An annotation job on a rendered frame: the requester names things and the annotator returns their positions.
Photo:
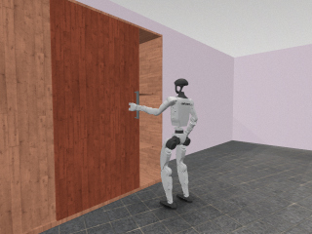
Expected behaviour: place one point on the wardrobe door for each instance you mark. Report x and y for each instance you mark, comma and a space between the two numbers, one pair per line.
27, 153
95, 74

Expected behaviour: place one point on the right robot forearm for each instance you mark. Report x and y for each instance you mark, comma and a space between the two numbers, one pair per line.
190, 127

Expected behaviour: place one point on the robot right upper arm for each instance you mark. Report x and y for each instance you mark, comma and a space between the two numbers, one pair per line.
194, 116

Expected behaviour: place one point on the robot left hand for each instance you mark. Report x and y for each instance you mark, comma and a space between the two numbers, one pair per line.
132, 106

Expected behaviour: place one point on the robot right shin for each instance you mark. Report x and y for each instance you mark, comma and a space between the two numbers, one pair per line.
183, 179

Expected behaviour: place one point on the left robot forearm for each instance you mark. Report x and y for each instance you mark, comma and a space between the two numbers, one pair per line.
146, 109

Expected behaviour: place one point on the humanoid robot torso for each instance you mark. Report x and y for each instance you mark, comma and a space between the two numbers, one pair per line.
180, 113

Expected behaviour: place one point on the handle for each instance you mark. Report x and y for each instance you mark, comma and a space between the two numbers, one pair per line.
137, 103

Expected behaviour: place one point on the robot left upper arm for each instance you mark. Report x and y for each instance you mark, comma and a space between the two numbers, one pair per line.
170, 101

